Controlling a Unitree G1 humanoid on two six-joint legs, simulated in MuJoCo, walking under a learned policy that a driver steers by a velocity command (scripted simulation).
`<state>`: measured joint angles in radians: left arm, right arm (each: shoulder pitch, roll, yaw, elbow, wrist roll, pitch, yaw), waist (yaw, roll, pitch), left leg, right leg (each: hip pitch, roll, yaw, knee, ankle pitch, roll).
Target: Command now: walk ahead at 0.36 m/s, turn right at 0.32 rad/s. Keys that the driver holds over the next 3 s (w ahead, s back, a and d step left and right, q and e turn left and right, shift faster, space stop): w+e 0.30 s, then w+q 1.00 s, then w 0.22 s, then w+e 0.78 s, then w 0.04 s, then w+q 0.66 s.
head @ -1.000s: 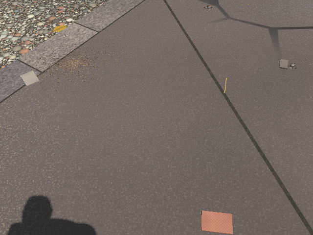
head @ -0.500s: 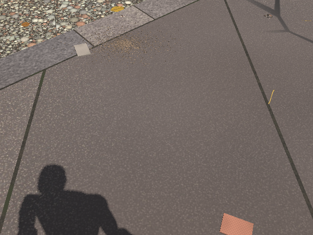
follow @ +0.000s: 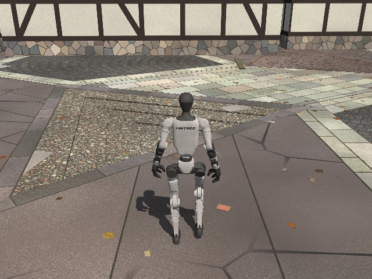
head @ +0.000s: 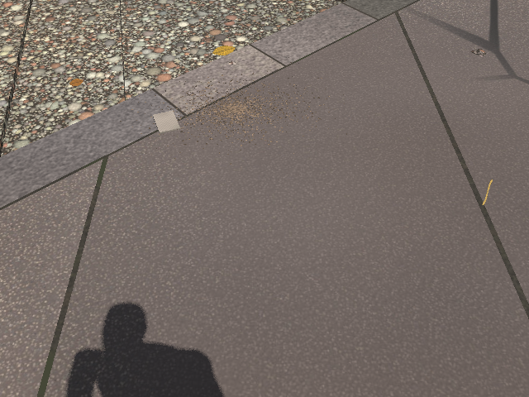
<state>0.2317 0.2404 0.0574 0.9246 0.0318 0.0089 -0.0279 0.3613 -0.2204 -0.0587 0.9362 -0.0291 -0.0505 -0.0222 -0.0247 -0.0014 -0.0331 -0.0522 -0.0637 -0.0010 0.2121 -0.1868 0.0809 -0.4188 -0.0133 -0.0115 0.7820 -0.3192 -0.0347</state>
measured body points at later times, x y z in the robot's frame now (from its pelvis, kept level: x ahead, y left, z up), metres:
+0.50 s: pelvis +0.22 -0.12 -0.01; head +0.24 -0.14 +0.44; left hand +0.27 +0.14 -0.14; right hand +0.30 -0.39 -0.14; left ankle +0.39 -0.01 -0.68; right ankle +0.10 -0.14 -0.75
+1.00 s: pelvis +0.51 -0.16 -0.01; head +0.55 -0.15 +0.44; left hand +0.70 +0.08 -0.11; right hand +0.51 -0.44 -0.14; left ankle +0.46 -0.11 -0.75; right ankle +0.67 -0.35 -0.69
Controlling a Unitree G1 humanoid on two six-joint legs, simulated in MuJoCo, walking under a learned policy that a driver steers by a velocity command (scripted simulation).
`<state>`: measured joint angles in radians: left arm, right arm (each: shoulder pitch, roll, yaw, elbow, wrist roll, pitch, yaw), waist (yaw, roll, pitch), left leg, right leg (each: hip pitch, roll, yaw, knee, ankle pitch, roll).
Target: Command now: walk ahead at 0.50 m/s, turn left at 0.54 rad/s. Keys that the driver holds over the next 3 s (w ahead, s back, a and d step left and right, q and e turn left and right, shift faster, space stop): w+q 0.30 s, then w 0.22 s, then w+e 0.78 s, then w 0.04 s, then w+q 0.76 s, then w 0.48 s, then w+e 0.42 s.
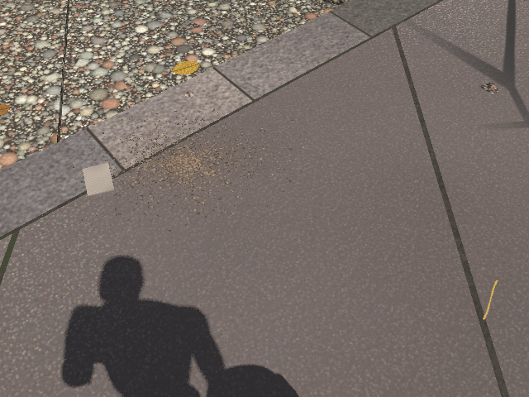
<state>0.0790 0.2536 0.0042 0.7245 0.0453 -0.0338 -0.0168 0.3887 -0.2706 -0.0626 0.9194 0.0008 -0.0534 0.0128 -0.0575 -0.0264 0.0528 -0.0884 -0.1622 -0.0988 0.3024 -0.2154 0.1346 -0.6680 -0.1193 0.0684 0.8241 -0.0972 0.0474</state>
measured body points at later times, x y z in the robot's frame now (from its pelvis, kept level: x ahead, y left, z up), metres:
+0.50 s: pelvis +0.27 -0.04 +0.00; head +0.30 -0.05 +0.45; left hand +0.21 +0.22 -0.12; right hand +0.50 -0.24 -0.11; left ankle +0.32 +0.12 -0.68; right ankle +0.25 -0.15 -0.74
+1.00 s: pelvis +0.51 +0.05 +0.00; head +0.53 +0.07 +0.45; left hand +0.60 +0.33 -0.12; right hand +0.55 -0.21 -0.13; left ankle +0.43 +0.13 -0.74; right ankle +0.63 -0.07 -0.67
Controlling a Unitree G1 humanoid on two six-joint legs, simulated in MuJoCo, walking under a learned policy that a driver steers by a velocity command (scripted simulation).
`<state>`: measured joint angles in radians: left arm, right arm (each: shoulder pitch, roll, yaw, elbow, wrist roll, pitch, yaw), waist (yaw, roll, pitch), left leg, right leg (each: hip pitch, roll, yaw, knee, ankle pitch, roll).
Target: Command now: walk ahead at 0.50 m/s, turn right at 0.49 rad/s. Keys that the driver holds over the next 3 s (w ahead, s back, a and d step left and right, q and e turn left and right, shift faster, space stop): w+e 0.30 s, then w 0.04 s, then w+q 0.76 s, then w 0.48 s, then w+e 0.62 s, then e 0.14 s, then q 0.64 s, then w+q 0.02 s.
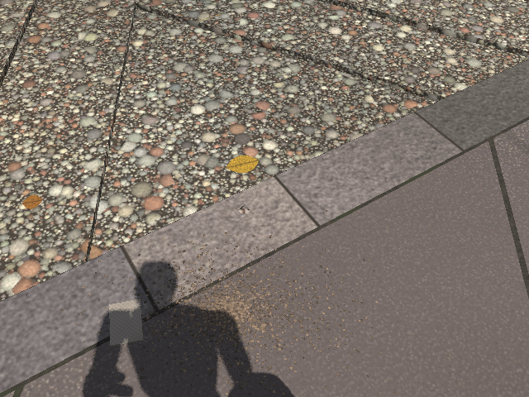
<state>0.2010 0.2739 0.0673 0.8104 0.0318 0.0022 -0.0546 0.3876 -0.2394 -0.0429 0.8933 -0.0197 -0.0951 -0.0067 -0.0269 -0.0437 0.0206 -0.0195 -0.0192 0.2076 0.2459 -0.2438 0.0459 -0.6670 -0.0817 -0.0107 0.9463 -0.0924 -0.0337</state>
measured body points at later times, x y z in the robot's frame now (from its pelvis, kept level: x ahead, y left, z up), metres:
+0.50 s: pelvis +0.26 -0.07 +0.00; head +0.28 -0.09 +0.45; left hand +0.36 +0.19 -0.12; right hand +0.33 -0.35 -0.13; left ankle +0.40 +0.07 -0.67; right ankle +0.22 -0.11 -0.75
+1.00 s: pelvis +0.55 -0.06 +0.00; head +0.58 -0.04 +0.44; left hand +0.68 +0.20 -0.12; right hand +0.60 -0.34 -0.13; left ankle +0.56 -0.02 -0.75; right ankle +0.59 -0.23 -0.66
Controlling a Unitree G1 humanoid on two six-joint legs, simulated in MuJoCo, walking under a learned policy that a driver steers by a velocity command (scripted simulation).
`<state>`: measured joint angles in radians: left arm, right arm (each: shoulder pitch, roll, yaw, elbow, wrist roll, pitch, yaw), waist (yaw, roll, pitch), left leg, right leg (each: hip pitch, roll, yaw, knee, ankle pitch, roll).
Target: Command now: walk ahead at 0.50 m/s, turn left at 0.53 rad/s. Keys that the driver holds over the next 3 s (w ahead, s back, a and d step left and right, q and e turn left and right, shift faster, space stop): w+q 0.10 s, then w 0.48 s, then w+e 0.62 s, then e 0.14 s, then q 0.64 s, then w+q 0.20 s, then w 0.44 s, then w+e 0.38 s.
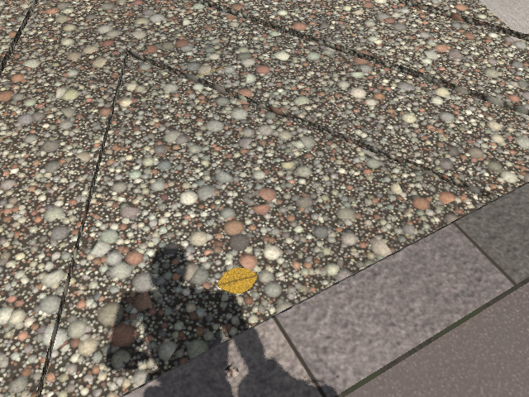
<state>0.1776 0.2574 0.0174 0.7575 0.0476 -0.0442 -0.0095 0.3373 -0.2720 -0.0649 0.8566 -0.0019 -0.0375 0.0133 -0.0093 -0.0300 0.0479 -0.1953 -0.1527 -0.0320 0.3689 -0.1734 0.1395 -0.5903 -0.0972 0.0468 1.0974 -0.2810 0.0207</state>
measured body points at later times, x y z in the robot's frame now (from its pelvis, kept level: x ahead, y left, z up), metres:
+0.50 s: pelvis +0.28 -0.04 +0.00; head +0.30 -0.06 +0.45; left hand +0.31 +0.23 -0.12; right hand +0.40 -0.30 -0.13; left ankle +0.22 +0.08 -0.66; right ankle +0.32 -0.12 -0.74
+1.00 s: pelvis +0.51 +0.02 +0.00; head +0.52 +0.03 +0.45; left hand +0.58 +0.30 -0.13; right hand +0.57 -0.24 -0.12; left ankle +0.48 +0.09 -0.74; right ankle +0.52 -0.12 -0.66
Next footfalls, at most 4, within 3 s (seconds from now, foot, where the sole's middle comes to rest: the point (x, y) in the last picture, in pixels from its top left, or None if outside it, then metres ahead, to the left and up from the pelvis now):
0.30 right None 0.36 -0.11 -0.78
0.78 left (227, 378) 0.52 0.10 -0.78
1.44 right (319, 276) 0.89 -0.18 -0.91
1.92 left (255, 275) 0.89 0.03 -0.91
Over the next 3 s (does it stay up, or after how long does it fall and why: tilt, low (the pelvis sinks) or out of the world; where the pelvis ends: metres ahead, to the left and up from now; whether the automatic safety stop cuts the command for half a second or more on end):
stays up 1.21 0.01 -0.14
